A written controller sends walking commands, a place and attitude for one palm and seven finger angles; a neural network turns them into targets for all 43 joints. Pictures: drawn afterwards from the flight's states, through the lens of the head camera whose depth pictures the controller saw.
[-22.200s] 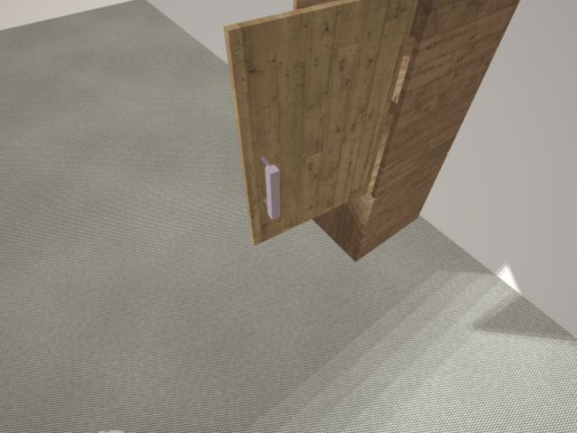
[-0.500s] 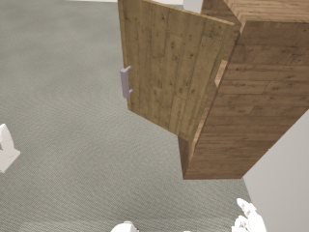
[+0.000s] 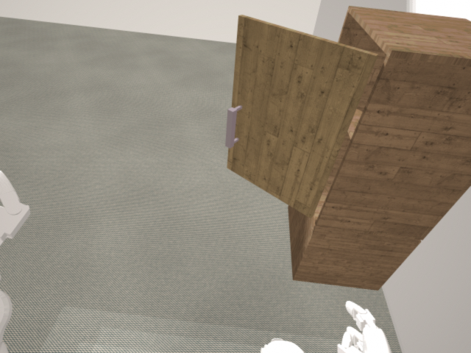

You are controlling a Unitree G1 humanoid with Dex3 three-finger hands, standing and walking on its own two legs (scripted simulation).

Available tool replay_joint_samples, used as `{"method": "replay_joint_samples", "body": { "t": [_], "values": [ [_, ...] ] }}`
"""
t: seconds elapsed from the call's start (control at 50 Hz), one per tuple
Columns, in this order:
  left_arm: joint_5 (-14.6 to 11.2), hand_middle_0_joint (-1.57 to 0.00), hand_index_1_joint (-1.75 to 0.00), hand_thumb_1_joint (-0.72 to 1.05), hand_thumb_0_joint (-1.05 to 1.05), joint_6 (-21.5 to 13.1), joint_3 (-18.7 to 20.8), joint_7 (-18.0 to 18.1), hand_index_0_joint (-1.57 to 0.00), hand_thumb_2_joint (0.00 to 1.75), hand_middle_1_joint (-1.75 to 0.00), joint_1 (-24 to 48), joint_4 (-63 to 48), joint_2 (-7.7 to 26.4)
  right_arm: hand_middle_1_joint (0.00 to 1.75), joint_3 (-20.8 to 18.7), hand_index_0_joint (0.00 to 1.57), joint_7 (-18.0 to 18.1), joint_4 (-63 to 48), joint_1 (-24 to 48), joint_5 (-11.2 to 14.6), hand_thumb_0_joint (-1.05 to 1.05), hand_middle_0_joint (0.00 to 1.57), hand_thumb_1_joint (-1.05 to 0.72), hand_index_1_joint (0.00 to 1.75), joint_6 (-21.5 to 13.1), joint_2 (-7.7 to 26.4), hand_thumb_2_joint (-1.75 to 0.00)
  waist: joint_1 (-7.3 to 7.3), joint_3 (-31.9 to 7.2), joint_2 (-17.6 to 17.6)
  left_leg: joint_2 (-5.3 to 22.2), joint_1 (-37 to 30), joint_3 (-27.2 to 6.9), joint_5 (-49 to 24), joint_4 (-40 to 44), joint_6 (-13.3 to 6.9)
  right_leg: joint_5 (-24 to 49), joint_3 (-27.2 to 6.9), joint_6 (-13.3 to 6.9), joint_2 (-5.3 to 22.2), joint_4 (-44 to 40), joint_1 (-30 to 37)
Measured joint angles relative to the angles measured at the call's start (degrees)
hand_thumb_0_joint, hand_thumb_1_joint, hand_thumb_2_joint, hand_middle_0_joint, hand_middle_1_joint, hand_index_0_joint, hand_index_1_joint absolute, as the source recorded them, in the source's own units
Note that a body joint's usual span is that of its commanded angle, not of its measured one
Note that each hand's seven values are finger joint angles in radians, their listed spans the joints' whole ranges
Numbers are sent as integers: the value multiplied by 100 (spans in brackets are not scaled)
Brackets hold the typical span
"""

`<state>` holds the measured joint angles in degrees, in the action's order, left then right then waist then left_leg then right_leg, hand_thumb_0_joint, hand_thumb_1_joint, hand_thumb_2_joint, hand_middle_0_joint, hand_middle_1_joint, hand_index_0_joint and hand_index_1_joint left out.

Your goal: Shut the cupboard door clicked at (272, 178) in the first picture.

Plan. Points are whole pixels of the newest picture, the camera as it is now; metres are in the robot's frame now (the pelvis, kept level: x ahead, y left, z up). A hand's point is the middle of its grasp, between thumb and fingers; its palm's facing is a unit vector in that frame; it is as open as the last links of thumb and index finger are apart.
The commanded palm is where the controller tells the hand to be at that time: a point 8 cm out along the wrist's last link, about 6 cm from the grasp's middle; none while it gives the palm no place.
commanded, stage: stop stepping back and stand still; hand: left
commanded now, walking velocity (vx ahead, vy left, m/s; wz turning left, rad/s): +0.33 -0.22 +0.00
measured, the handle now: (234, 126) +0.89 +0.06 -0.08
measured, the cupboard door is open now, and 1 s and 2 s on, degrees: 56 56 56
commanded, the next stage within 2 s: let the arm hang, fingers relaxed in 1.18 s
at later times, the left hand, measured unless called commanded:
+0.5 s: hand (24, 251) +0.17 +0.27 +0.18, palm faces +0.45 -0.82 -0.34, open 7.4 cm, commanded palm +0.10 +0.31 +0.20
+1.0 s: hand (75, 229) +0.21 +0.24 +0.17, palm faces +0.35 -0.83 -0.43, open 7.4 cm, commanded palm +0.15 +0.28 +0.20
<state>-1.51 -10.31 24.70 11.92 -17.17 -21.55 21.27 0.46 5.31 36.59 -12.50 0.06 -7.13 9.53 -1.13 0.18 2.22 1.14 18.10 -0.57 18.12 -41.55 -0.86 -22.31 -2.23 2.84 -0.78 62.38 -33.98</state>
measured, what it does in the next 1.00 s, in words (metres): steps on the spot: right foot, then left foot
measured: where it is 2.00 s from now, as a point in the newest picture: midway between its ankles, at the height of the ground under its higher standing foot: outside the picture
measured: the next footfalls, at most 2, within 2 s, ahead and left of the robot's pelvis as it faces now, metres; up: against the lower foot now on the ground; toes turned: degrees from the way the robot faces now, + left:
right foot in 0.18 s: -0.05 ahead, -0.09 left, +0.00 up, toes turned -4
left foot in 0.50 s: +0.04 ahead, +0.12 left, +0.00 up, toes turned +5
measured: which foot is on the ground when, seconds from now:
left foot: down 0.00-0.18, up 0.20-0.48, down 0.50-1.00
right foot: up 0.00-0.16, down 0.18-0.52, up 0.54-0.76, down 0.78-1.00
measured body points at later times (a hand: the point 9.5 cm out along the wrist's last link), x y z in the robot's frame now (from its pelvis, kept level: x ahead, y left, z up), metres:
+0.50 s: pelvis -0.04 +0.01 +0.02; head -0.06 +0.03 +0.46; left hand +0.14 +0.31 +0.20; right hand +0.07 -0.27 -0.07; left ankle +0.00 +0.11 -0.72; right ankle -0.09 -0.08 -0.72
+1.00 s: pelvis -0.01 +0.00 +0.02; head +0.01 +0.00 +0.47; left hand +0.19 +0.28 +0.19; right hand +0.12 -0.25 -0.08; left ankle +0.00 +0.11 -0.72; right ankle -0.03 -0.09 -0.72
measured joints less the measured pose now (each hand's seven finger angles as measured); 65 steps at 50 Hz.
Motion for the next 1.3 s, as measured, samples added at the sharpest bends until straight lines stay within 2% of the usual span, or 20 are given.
{"method": "replay_joint_samples", "body": {
  "t": [0.06,0.12,0.16,0.18,0.2,0.24,0.3,0.34,0.42,0.5,0.54,0.62,0.68,0.76,0.88,0.96,1.06,1.18,1.28,1.3],
  "values": [
    [16,-21,-30,89,1,153,-96,-89,-21,90,-30,-292,-101,-15,30,116,21,-225,-18,-273,32,1,21,-90,30,-5,-210,-90,266,-288,-31,266,-25,106,-124,473,-1,58,397,-51,-161,-45,499],
    [7,-21,-30,89,1,196,-217,-146,-20,90,-30,-914,-485,47,30,194,21,-278,-52,-471,-53,1,21,-90,31,111,-242,-90,365,-518,-100,422,86,234,-136,885,120,-248,726,-244,-263,-1238,1385],
    [3,-21,-30,89,1,191,-171,-168,-21,90,-30,-1301,-731,250,30,205,21,-248,-99,-519,-99,1,21,-90,31,189,-212,-90,348,-590,-70,398,331,341,89,872,141,-429,823,-400,-255,-2373,2079],
    [-4,-21,-30,89,1,184,-63,-168,-21,90,-30,-1446,-886,432,30,197,21,-241,-154,-518,-99,1,21,-90,31,212,-194,-90,296,-607,66,304,576,459,352,657,123,-511,682,-525,-164,-2946,2377],
    [3,-21,-30,89,1,145,-3,-185,-21,90,-30,-1461,-958,511,30,154,21,-234,-112,-439,-86,1,21,-90,31,240,-118,-90,180,-537,53,291,886,421,537,200,118,-28,612,-696,-169,-3179,2320],
    [-11,-21,-30,89,1,35,3,-224,-21,90,-31,-1350,-882,537,30,58,21,-210,209,-268,-106,1,21,-90,31,328,71,-90,58,-282,-98,204,1279,163,575,-902,142,274,637,-787,-254,-3136,2284],
    [-55,-22,-30,88,1,-111,90,-178,-22,90,-31,-1361,-537,474,30,-59,21,-167,447,-326,-36,1,21,-90,31,413,234,-90,-58,-293,-33,-15,1521,246,122,-1858,199,404,492,-708,-154,-3398,2407],
    [-95,-21,-30,88,1,-132,123,-138,-21,90,-31,-1392,-275,309,30,-131,21,-110,426,-398,-10,1,21,-90,30,404,347,-90,-63,-353,-27,-63,1471,376,-92,-1789,186,515,369,-655,-89,-3585,2468],
    [-86,-21,-30,89,1,-87,-123,-82,-21,90,-31,-1128,99,62,30,-253,21,7,353,-507,30,2,21,-90,30,257,513,-90,44,-327,-70,-25,934,623,-190,-559,55,531,401,-567,0,-3631,2530],
    [-42,-21,-30,89,1,-63,-399,-87,-21,90,-31,-979,-263,-31,30,-281,20,73,260,-521,-6,1,21,-90,30,100,547,-90,141,-243,-53,73,7,674,-89,917,-85,192,535,-503,-46,-3124,2378],
    [-30,-21,-30,89,1,-103,-334,-95,-21,90,-31,-1001,-553,50,30,-272,20,85,194,-352,-21,2,20,-90,30,57,437,-90,209,-91,125,-1,29,751,-461,869,-169,-162,464,-451,45,-2546,2142],
    [-44,-21,-30,89,1,-187,27,-158,-21,90,-31,-1149,-888,412,30,-104,20,3,56,-83,-105,1,20,-91,30,-54,84,-90,285,106,218,27,-122,876,-474,1041,-165,-397,407,-357,15,-1572,1589],
    [-84,-21,-30,89,1,-218,281,-174,-21,90,-31,-1268,-1049,652,30,67,20,-111,-30,-46,-99,1,20,-90,30,-75,-104,-90,282,140,62,141,-217,837,-595,1305,-119,-99,569,-284,12,-1985,1538],
    [-150,-21,-30,89,1,-197,434,-200,-21,90,-31,-1553,-985,727,30,241,21,-210,-135,-53,-31,1,21,-90,30,13,-231,-90,197,111,-123,250,-219,904,-529,1303,-51,606,681,-211,66,-3155,1867],
    [-167,-21,-30,89,1,86,5,-264,-21,90,-31,-1463,-401,249,30,221,21,-212,-20,8,30,1,21,-90,31,199,-95,-90,130,127,-383,354,-167,864,-330,1086,58,726,696,-459,-32,-3484,2073],
    [-158,-21,-30,89,1,238,-277,-236,-21,90,-31,-1494,-530,12,30,104,21,-149,67,-4,52,1,21,-90,31,300,62,-90,147,74,-276,342,-190,837,-259,1052,102,574,720,-498,-16,-3352,2064],
    [-119,-22,-30,88,1,126,-222,-178,-21,89,-31,-1501,-897,188,30,-27,21,-45,30,28,51,1,21,-90,30,377,212,-90,224,10,-72,314,-294,813,-231,1101,139,470,744,-508,8,-3300,2135],
    [-141,-22,-30,89,1,-63,117,-138,-21,89,-31,-1575,-797,487,30,-132,20,-39,-200,119,102,1,20,-91,30,419,325,-90,317,-113,-154,358,-296,836,-224,1114,149,529,718,-505,-39,-3405,2163],
    [-163,-21,-30,89,1,19,-7,-160,-21,90,-31,-1620,-471,358,30,-130,20,-45,-245,108,125,1,20,-91,30,448,336,-90,283,-160,-265,341,-281,867,-268,1156,106,608,688,-469,-27,-3479,2153],
    [-79,-21,-30,89,1,-11,-198,-250,-21,90,-31,-1454,-161,350,30,-142,20,-148,-153,98,137,1,20,-91,30,342,391,-90,250,-167,-313,318,-211,830,-281,1105,90,611,721,-454,-1,-3439,2109]
  ]
}}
